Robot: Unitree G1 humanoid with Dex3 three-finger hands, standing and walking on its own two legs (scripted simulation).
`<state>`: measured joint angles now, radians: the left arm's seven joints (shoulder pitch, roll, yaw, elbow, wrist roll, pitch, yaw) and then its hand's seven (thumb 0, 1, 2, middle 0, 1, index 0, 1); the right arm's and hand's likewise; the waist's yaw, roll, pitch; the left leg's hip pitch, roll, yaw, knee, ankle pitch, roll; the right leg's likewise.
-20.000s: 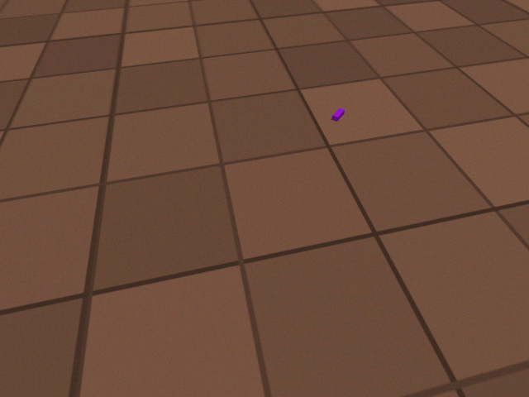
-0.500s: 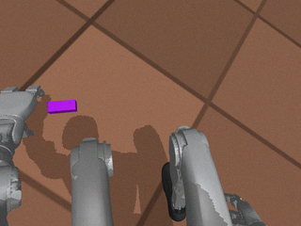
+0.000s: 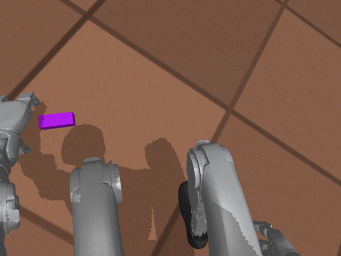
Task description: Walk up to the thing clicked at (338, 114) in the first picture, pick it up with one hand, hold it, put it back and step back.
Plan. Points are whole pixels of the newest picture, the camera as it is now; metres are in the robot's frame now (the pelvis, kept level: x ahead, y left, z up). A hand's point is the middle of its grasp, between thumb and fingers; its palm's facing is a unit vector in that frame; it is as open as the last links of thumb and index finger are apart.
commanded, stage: rise first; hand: left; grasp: from above
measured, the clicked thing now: (57, 120) +0.46 +0.27 -0.31
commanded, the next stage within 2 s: approach in 0.08 s
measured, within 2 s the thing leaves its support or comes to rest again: neither
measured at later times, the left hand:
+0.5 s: hand (42, 113) +0.45 +0.27 -0.19, palm faces -0.42 -0.03 -0.91, open 13.2 cm
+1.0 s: hand (33, 128) +0.42 +0.29 -0.19, palm faces -0.49 -0.05 -0.87, open 13.7 cm
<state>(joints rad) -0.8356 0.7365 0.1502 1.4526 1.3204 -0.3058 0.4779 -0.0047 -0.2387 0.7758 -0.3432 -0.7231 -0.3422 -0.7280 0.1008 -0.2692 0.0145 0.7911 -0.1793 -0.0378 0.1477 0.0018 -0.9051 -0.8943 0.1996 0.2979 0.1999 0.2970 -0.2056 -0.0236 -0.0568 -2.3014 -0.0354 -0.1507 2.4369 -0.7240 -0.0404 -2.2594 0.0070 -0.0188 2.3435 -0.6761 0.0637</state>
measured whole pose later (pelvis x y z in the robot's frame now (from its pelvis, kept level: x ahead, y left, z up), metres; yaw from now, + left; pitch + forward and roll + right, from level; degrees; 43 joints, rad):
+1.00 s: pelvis +0.00 +0.00 +0.00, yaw -1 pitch +33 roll -8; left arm -0.82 0.73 0.08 1.36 1.26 -0.31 0.42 0.00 -0.45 0.94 -0.16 -0.94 -0.17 -0.94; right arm 0.17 -0.29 0.05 0.76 -0.16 -0.05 0.18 0.00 -0.91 -0.89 0.20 0.30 0.20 0.30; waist -0.22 -0.02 -0.01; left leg -2.31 -0.04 -0.17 2.45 -0.71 -0.04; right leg -2.26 0.01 -0.03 2.34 -0.66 0.07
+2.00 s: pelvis +0.00 +0.01 -0.03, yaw -6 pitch +30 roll -12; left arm -1.02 0.89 0.18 1.75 1.37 -0.21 0.69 0.00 -0.50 1.00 -0.09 -0.97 -0.09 -0.98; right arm 0.09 -0.32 0.18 0.74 -0.29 -0.19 0.26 0.00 -0.90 -0.89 0.20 0.30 0.20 0.30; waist -0.38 -0.08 0.09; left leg -2.36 -0.03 -0.23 2.57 -0.75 -0.03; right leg -2.29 0.04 -0.08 2.40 -0.66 0.08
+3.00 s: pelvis +0.00 +0.02 -0.03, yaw -8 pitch +26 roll -15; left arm -1.00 0.95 0.06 1.78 1.31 -0.27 0.70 -0.01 -0.28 0.80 -0.24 -0.88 -0.26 -0.87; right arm 0.08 -0.34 0.29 0.73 -0.31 -0.28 0.34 0.00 -0.90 -0.90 0.20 0.30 0.20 0.30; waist -0.37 -0.12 0.18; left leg -2.32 -0.03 -0.28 2.60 -0.76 -0.02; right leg -2.22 0.05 -0.12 2.38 -0.65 0.08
